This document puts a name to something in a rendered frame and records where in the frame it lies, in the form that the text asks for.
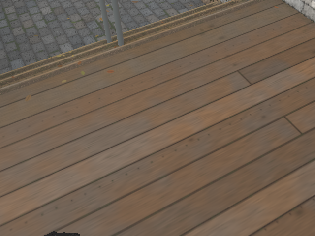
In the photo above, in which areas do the stairs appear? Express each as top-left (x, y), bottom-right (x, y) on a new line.
top-left (0, 0), bottom-right (247, 88)

